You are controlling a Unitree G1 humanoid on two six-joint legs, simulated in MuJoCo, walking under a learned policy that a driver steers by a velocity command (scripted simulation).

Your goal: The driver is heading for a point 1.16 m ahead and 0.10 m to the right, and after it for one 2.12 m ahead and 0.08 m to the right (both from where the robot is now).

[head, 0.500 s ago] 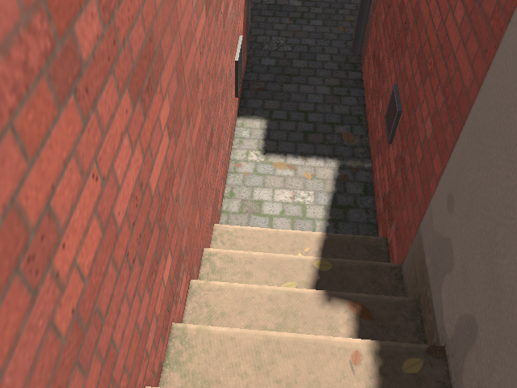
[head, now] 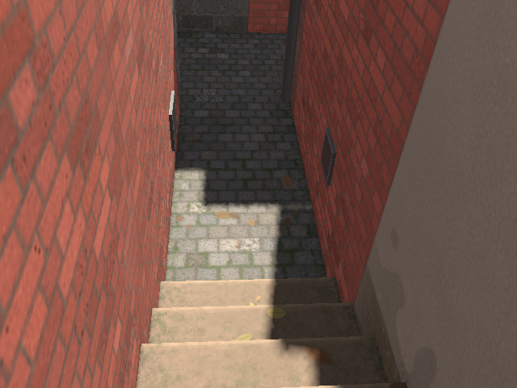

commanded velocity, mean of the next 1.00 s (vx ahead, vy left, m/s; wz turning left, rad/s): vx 0.34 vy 0.00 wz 0.00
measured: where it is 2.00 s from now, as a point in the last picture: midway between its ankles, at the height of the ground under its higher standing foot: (245, 375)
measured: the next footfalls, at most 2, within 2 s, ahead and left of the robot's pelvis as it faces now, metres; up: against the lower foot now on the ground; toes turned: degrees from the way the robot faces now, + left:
left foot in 0.30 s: +0.12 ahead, +0.20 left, +0.00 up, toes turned +1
right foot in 1.12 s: +0.24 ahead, -0.11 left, -0.02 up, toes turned +2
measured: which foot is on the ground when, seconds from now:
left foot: up 0.00-0.28, down 0.30-1.00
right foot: down 0.00-0.94, up 0.96-1.00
